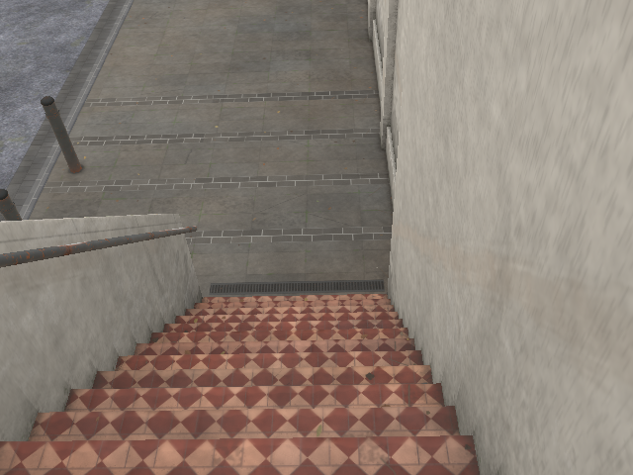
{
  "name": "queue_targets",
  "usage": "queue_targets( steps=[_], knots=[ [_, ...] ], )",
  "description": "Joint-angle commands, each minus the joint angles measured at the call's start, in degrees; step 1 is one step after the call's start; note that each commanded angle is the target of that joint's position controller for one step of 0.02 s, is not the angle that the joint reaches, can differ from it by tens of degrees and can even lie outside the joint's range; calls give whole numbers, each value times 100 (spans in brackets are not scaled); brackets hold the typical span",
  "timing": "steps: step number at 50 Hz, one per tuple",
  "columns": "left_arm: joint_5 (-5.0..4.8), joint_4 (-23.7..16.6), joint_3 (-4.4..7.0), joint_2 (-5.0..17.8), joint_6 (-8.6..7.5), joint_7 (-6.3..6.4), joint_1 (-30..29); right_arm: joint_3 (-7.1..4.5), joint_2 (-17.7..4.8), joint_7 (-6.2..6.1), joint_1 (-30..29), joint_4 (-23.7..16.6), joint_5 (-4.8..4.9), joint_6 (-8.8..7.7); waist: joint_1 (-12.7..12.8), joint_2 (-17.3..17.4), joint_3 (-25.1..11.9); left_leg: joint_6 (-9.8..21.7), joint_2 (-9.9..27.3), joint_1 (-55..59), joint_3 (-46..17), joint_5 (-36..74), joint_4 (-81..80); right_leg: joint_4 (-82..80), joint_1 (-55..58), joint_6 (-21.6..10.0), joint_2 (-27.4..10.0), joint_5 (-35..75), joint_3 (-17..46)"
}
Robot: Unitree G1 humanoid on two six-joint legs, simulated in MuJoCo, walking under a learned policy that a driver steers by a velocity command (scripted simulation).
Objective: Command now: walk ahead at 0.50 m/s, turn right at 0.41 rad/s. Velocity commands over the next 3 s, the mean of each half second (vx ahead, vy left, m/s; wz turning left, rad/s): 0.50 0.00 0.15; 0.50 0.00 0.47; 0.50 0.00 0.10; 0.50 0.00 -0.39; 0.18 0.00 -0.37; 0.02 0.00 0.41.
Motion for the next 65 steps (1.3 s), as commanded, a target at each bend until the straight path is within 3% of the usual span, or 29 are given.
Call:
queue_targets(
  steps=[1,6,8,12,15,19,21,22,23,24,25,27,29,31,34,39,48,50,51,52,53,54,55,56,58,59,61,63,65],
  knots=[
    [-39,-313,302,1063,-198,36,125,-250,-680,8,566,-3,51,-33,-244,-361,127,107,-132,-143,136,402,-28,-1737,289,-1002,-1566,4889,2487],
    [4,-215,299,959,-184,107,420,-238,-600,110,41,-38,75,-54,140,-720,151,231,-260,-487,114,321,-643,-1685,1358,-938,-1695,4923,2253],
    [-71,70,349,984,-384,232,717,-409,-856,161,-303,-120,41,-111,289,-704,299,323,-356,-1129,-719,1543,-1500,-911,1878,-822,-1665,2794,2201],
    [-27,26,339,1063,-632,238,589,-461,-844,106,-118,-82,70,-129,348,-813,364,393,-724,-1133,-1092,1594,-2060,-534,1729,-677,-1839,3151,2111],
    [-175,6,150,779,-718,253,-218,-253,-257,307,-64,-304,104,-82,-96,-330,410,372,-793,1967,-159,4708,-3772,-324,-1180,-283,-1230,1188,846],
    [293,195,105,811,-553,227,448,-208,-412,409,-12,-225,447,71,505,-567,732,735,-187,1911,247,3541,-5454,438,40,-399,-1449,1930,789],
    [394,304,203,1131,-412,263,162,-282,-671,245,973,22,397,65,-19,-819,349,1037,212,2691,162,3160,-6228,1778,374,-560,-1577,2765,910],
    [349,373,151,928,-313,303,93,-353,-806,211,1897,483,345,55,-380,-567,8,1164,192,3638,218,3447,-6622,3245,195,-436,-1349,3351,440],
    [330,426,138,855,-311,236,-104,-430,-963,248,2826,806,238,73,-986,416,-64,1549,392,4893,-216,3631,-6467,6078,-1101,-219,-552,951,-301],
    [365,160,17,348,-303,149,-570,-300,-1017,408,2856,879,311,69,-945,1059,308,1226,505,5214,-189,5482,-4419,7962,-3088,-10,-102,-1920,-894],
    [211,-317,49,647,-334,128,81,-235,-1105,497,2408,641,439,33,-196,1062,-39,1474,904,5376,-1092,5732,-3676,7189,-3893,131,-547,-1185,-421],
    [324,-432,1,777,-335,172,-437,-441,-1578,357,2212,622,557,55,-389,1232,-174,2799,1765,4415,-3050,317,-5261,6663,-4554,450,-880,-657,-75],
    [375,-460,110,1078,-235,163,-1310,-154,-1008,240,1520,492,279,-87,-152,355,707,2486,1381,2968,-3280,-1554,-5590,4563,-4659,816,-1273,1274,368],
    [285,-395,6,702,-85,17,-1480,127,-357,89,1415,454,335,-177,-6,30,1137,2142,760,1371,-2716,-947,-5343,2961,-3816,1295,-1128,2492,130],
    [347,59,26,551,-8,-26,-776,-46,-829,55,1749,475,259,-198,-7,437,511,1975,511,1355,-3011,-422,-5202,2968,-2803,1237,-958,3068,22],
    [319,-218,209,624,-75,-182,-1646,26,-475,-67,1798,471,395,-189,-196,421,804,2003,35,1562,-3180,-2407,-4209,905,-2954,1075,-819,5024,344],
    [213,-363,260,613,-299,-250,-1703,89,-443,-64,1645,429,179,-231,-571,663,689,1847,-485,1419,-2412,-228,-2155,-1008,-770,722,-602,5424,98],
    [111,-194,249,626,-411,-233,-1409,98,-379,-102,1794,603,105,-169,-830,566,802,1907,-596,2074,-2304,577,-1401,-1826,-835,665,-641,5040,155],
    [-82,-148,263,622,-472,-143,-891,111,-383,-168,1590,572,13,-106,-615,534,818,1860,-691,2212,-1926,1367,-1043,-3439,-293,636,-802,4658,-79],
    [32,289,397,756,-405,-135,183,76,-474,-75,1217,727,140,-63,-171,901,201,1881,-613,1302,-2050,2535,-190,-2329,1579,505,-836,5349,-216],
    [-18,443,411,809,-387,-71,1099,60,-467,-34,1320,694,161,-109,293,350,472,1682,-1045,1009,-1325,2574,1468,-4263,2151,327,-1144,5556,-129],
    [-56,714,477,982,-319,-41,1938,-32,-439,40,947,717,201,-145,844,-807,286,1410,-1819,-708,-647,-1811,4296,-4183,3788,-228,-1857,7070,373],
    [-17,583,328,1118,-301,-201,1716,-2,-237,3,1353,277,442,-212,160,-1391,-210,1266,-1643,-2809,-132,-3697,5499,-1050,5265,-230,-2618,8718,778],
    [-154,564,340,1173,-346,-319,1694,120,-142,-74,1397,216,435,-259,129,-1775,-635,1303,-1132,-3402,36,-3348,5419,-1033,5306,-501,-2765,8064,1018],
    [-112,702,241,1002,-528,-317,1732,45,-405,-131,700,437,144,-246,329,-565,136,1210,-810,-3259,-218,-2013,4211,-1809,3194,-701,-2432,5140,1139],
    [8,887,385,1595,-641,-157,1562,90,-340,-98,91,202,41,-225,253,-1249,369,987,-415,-3656,-680,-1520,3511,-2085,2621,-1188,-3078,3492,2344],
    [-7,689,-52,601,-668,-42,510,153,-227,92,-570,98,34,-110,-439,-76,1355,471,-396,-1964,-228,1404,-361,-2454,-585,-475,-2065,2123,1440],
    [-86,698,38,1007,-711,-84,267,131,177,256,711,1030,-44,-15,-754,-583,444,653,-355,1216,505,3806,-268,-2326,-1998,-254,-1957,2613,1307],
    [-169,865,56,876,-714,-29,613,-30,-251,315,-107,869,81,-50,-368,-785,831,855,-35,-651,122,4662,-1571,-1584,-408,-227,-1584,896,1263]
  ],
)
